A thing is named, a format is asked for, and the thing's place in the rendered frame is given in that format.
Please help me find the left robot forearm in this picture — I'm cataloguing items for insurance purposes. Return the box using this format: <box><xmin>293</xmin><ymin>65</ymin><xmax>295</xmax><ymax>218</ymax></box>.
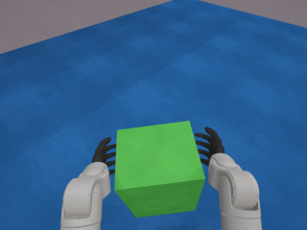
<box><xmin>60</xmin><ymin>162</ymin><xmax>111</xmax><ymax>230</ymax></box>

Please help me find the right robot forearm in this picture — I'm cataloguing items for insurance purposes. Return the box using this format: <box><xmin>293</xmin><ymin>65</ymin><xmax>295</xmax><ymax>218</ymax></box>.
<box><xmin>208</xmin><ymin>153</ymin><xmax>262</xmax><ymax>230</ymax></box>

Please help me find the carton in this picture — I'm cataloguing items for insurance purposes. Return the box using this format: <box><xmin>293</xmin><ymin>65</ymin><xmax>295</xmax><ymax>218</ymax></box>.
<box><xmin>114</xmin><ymin>121</ymin><xmax>205</xmax><ymax>218</ymax></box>

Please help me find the right robot hand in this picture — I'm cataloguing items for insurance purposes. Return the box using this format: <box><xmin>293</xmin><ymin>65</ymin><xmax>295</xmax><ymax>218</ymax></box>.
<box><xmin>195</xmin><ymin>126</ymin><xmax>224</xmax><ymax>167</ymax></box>

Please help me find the left robot hand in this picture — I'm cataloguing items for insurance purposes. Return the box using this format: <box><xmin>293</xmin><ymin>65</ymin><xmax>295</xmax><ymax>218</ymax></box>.
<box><xmin>91</xmin><ymin>137</ymin><xmax>117</xmax><ymax>175</ymax></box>

